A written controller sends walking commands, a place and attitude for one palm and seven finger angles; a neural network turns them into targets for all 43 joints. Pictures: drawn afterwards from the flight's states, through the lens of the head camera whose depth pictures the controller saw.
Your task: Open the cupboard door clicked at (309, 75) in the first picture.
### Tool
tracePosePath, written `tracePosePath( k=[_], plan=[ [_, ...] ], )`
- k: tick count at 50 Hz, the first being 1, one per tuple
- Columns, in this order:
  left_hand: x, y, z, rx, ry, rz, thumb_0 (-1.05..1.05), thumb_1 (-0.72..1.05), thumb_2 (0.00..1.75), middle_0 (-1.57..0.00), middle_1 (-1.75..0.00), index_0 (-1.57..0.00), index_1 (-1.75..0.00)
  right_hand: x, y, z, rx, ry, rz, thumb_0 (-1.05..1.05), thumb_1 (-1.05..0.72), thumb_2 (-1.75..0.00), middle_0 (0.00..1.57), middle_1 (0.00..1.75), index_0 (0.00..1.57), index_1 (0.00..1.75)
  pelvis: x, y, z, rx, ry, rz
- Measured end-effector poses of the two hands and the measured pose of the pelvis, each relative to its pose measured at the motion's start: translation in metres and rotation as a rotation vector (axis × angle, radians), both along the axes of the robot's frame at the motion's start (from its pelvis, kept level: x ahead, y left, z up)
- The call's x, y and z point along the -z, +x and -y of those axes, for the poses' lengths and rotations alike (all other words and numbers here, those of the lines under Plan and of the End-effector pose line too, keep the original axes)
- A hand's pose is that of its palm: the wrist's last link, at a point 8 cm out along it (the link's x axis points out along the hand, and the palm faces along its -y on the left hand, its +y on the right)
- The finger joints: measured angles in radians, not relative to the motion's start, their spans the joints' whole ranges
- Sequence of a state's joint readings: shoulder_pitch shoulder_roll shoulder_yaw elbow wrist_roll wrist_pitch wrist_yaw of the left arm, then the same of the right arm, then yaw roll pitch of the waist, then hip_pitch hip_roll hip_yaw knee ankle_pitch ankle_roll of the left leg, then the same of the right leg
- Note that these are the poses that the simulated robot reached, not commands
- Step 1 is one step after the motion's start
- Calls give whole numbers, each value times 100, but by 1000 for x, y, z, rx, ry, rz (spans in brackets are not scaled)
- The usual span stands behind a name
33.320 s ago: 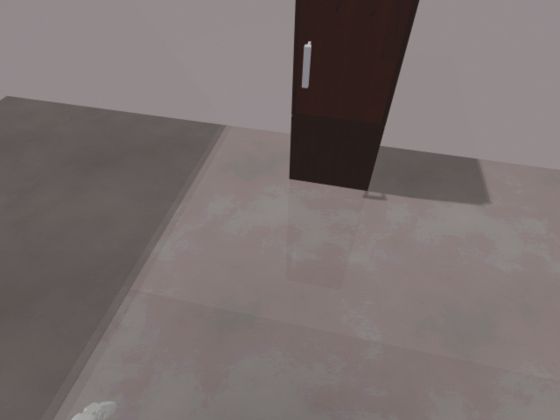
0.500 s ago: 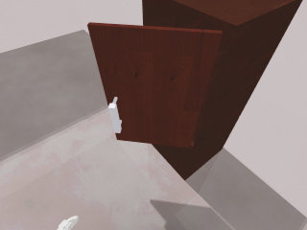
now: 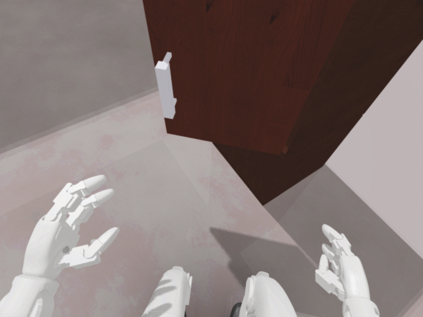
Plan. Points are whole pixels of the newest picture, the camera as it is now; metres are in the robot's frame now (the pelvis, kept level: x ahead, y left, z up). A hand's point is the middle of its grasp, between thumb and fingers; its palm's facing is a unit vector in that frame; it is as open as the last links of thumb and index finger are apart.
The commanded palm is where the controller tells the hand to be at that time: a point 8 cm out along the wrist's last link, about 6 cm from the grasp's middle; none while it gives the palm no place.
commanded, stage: raise the hand with hooked fingers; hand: left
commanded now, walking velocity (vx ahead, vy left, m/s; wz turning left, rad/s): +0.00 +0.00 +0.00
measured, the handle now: (168, 86) +0.61 +0.18 +0.01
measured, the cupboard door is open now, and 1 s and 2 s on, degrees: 45 45 45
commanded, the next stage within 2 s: move the hooked fingers beside the handle in 1.52 s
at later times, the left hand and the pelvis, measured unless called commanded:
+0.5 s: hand (76, 221) +0.25 +0.26 +0.04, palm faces -0.12 -0.99 -0.05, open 12.5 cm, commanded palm +0.23 +0.32 +0.05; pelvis +0.00 +0.04 +0.01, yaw -1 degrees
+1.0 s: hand (60, 193) +0.29 +0.30 +0.05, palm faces -0.10 -0.99 -0.07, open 13.9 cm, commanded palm +0.27 +0.35 +0.05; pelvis +0.01 +0.03 +0.01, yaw -1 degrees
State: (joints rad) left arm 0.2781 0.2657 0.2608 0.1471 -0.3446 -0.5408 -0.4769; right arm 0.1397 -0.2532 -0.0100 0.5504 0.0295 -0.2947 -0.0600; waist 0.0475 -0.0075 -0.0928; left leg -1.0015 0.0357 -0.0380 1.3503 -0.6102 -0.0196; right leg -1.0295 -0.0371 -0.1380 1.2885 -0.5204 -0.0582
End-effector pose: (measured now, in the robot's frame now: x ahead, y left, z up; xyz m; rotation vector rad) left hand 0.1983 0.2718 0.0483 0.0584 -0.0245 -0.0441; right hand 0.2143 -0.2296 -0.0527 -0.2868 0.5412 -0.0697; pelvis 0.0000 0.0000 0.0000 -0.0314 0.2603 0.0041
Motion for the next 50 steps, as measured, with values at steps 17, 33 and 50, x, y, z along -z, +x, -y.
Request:
tracePosePath(
  k=[17, 33, 50],
  plan=[
    [-6, 26, -39, -7, 8, -95, 0, 3, 53, -26, -86, -27, -86, 10, -62, -9, 110, -1, -174, 2, -90, -90, 21, 30, 21, 30, -12, 4, -28, 18, -5, -50],
    [-10, 44, -66, 29, 20, -63, -1, -35, 37, -29, -110, -29, -110, -12, -30, -25, 42, -40, -89, 1, -90, -90, 20, 30, 21, 30, -11, 4, -39, 4, -30, -52],
    [-5, 76, -85, 49, 18, -73, -1, -50, 31, -30, -119, -30, -119, 8, -50, -13, 65, -53, -193, 1, -90, -90, 21, 30, 21, 30, -6, 7, -34, 12, -32, -83]
  ],
)
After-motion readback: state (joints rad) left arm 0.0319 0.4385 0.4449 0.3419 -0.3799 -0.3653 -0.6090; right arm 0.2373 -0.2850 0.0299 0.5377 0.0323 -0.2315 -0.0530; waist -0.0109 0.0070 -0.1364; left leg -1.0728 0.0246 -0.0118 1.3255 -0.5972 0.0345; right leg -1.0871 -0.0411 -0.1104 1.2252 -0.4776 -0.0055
